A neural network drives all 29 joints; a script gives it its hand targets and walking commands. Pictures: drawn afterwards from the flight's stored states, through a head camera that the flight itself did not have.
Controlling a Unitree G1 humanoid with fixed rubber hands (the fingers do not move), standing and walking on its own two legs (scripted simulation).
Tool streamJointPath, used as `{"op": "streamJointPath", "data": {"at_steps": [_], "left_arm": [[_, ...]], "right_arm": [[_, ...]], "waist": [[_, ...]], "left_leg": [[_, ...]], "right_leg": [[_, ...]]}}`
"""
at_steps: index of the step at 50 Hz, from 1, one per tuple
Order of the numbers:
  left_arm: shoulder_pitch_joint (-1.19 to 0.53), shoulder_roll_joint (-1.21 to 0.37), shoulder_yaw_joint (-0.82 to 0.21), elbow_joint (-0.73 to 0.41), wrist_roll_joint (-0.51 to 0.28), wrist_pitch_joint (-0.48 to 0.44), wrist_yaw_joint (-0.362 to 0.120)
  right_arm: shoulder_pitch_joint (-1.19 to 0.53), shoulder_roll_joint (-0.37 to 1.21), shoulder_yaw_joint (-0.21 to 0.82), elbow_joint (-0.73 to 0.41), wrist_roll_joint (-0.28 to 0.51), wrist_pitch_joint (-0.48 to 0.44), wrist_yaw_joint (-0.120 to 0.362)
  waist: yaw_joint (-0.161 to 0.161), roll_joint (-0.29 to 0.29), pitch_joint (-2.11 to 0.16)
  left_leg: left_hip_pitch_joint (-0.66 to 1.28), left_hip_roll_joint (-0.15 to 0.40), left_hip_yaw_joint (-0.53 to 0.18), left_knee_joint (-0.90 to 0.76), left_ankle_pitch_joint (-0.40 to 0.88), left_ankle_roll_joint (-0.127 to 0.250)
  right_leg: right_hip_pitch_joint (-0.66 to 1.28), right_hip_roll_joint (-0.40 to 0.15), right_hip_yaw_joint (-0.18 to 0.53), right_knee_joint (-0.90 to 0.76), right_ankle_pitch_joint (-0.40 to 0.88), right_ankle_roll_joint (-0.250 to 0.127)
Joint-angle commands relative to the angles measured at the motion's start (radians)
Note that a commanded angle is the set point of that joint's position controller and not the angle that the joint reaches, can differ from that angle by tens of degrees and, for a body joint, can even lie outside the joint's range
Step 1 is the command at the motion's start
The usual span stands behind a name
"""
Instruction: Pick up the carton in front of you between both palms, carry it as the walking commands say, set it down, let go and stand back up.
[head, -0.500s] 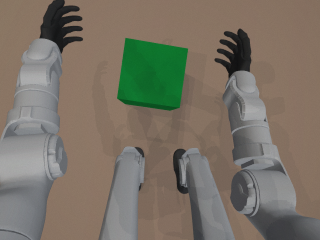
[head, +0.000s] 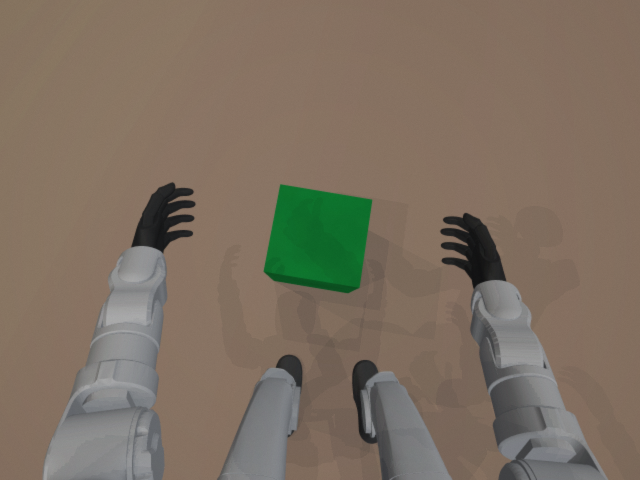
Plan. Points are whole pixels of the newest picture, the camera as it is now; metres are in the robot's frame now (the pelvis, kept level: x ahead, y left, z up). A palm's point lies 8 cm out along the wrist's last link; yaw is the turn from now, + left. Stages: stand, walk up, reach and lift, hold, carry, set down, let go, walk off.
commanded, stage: let go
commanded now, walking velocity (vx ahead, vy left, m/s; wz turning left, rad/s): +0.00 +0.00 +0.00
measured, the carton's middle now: (317, 244) +0.46 +0.01 -0.58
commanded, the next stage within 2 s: stand in 0.94 s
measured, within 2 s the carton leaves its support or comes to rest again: neither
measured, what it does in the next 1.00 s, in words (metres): rises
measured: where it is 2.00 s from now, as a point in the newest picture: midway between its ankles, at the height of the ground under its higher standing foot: (327, 412)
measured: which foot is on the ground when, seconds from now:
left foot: down 0.00-1.00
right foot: down 0.00-1.00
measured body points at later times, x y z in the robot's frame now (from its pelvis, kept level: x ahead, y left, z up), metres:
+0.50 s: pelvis +0.06 -0.02 +0.07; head +0.12 -0.02 +0.52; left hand +0.26 +0.21 -0.01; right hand +0.23 -0.26 -0.01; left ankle +0.04 +0.09 -0.67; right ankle +0.03 -0.13 -0.67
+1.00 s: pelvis +0.05 -0.03 +0.07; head +0.05 -0.02 +0.52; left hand +0.21 +0.22 -0.01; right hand +0.22 -0.27 +0.00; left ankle +0.04 +0.09 -0.67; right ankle +0.03 -0.13 -0.67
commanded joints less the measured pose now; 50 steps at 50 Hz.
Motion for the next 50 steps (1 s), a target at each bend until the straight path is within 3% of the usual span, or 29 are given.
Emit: {"op": "streamJointPath", "data": {"at_steps": [1, 8, 20, 29, 34, 43, 44, 47, 48, 50], "left_arm": [[-0.035, 0.109, -0.009, -0.155, -0.027, -0.045, 0.000], [0.272, 0.075, -0.055, -0.153, -0.053, -0.085, -0.004], [0.688, 0.047, -0.132, -0.265, -0.079, -0.117, 0.014], [0.774, 0.043, -0.172, -0.351, -0.081, -0.037, -0.011], [0.764, 0.047, -0.178, -0.375, -0.070, 0.013, -0.022], [0.754, 0.044, -0.170, -0.389, -0.054, 0.056, -0.027], [0.798, 0.063, -0.156, -0.339, -0.075, 0.024, -0.011], [0.782, 0.045, -0.179, -0.354, -0.072, 0.019, 0.003], [0.753, 0.169, -0.146, -0.248, -0.038, -0.013, 0.044], [0.763, 0.180, -0.153, -0.223, -0.023, -0.042, 0.063]], "right_arm": [[0.029, -0.097, 0.014, -0.113, 0.021, -0.041, 0.024], [0.284, -0.118, 0.058, -0.105, 0.063, -0.082, 0.051], [0.616, -0.177, 0.111, -0.190, 0.095, -0.116, 0.072], [0.626, -0.206, 0.115, -0.212, 0.097, -0.044, 0.094], [0.626, -0.209, 0.106, -0.205, 0.080, 0.005, 0.093], [0.615, -0.206, 0.094, -0.217, 0.065, 0.043, 0.096], [0.554, -0.227, 0.095, -0.279, 0.049, 0.095, 0.068], [0.594, -0.216, 0.121, -0.268, 0.059, 0.129, 0.047], [0.563, -0.318, 0.092, -0.108, 0.048, 0.042, 0.005], [0.592, -0.309, 0.093, -0.062, 0.034, -0.027, -0.007]], "waist": [[0.004, 0.078, -0.727], [-0.001, 0.052, -0.508], [0.010, 0.016, -0.234], [0.028, 0.007, 0.025], [0.022, -0.008, 0.100], [0.026, 0.000, 0.138], [0.031, -0.029, 0.075], [0.031, -0.001, 0.105], [0.046, 0.044, 0.132], [0.027, 0.028, 0.121]], "left_leg": [[0.736, 0.039, -0.015, -0.097, 0.414, -0.045], [0.775, 0.039, -0.009, -0.214, 0.373, -0.037], [1.020, 0.037, -0.005, -0.424, 0.454, -0.045], [1.106, 0.031, 0.020, -0.506, 0.262, -0.043], [1.132, 0.030, 0.028, -0.510, 0.198, -0.042], [1.166, 0.031, 0.028, -0.504, 0.194, -0.040], [1.187, 0.033, 0.030, -0.473, 0.237, -0.037], [1.161, 0.037, 0.025, -0.474, 0.230, -0.034], [0.985, 0.089, -0.017, -0.456, 0.079, -0.056], [0.999, 0.096, -0.038, -0.458, -0.028, -0.046]], "right_leg": [[0.336, 0.014, -0.063, -0.100, 0.240, 0.008], [0.588, -0.007, -0.028, -0.211, 0.319, 0.010], [0.949, -0.012, 0.004, -0.415, 0.517, 0.011], [1.026, -0.014, -0.006, -0.519, 0.320, 0.000], [1.032, -0.018, -0.009, -0.534, 0.248, -0.004], [1.058, -0.022, -0.012, -0.529, 0.223, -0.015], [1.063, 0.005, -0.024, -0.491, 0.217, -0.009], [1.047, 0.005, -0.021, -0.479, 0.201, -0.011], [0.939, -0.056, 0.018, -0.488, 0.122, 0.003], [0.898, -0.076, 0.068, -0.510, -0.010, -0.017]]}}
